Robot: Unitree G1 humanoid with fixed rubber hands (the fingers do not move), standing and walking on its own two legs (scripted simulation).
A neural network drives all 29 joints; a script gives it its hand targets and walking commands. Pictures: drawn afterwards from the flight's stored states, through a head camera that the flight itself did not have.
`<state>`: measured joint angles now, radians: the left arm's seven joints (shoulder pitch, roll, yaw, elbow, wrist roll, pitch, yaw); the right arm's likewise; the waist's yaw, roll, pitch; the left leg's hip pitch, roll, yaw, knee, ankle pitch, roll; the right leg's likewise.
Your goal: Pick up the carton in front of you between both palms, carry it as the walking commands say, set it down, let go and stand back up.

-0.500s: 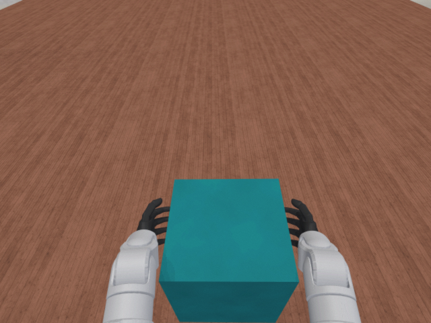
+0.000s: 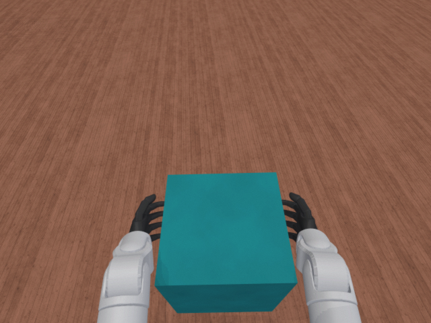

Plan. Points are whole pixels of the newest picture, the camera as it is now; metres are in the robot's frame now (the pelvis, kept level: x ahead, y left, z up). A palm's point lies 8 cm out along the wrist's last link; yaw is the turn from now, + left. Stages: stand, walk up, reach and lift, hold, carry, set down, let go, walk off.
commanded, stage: carry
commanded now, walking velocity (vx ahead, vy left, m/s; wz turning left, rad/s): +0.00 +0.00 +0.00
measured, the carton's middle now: (223, 247) +0.30 +0.00 -0.06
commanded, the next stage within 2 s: hold in 1.78 s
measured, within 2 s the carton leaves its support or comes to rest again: neither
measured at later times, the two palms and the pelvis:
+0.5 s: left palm (152, 178) +0.42 +0.15 +0.03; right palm (290, 174) +0.43 -0.15 +0.03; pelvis +0.13 -0.01 -0.01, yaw +2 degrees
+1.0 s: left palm (142, 191) +0.39 +0.16 +0.03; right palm (286, 187) +0.40 -0.14 +0.03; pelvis +0.10 +0.00 -0.02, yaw +2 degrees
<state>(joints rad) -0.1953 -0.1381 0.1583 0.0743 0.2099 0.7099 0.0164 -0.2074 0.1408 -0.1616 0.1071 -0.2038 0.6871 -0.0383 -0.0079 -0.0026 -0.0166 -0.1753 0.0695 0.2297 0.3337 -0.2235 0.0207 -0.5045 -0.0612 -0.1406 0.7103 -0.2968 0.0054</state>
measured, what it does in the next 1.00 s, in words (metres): walks ahead: right foot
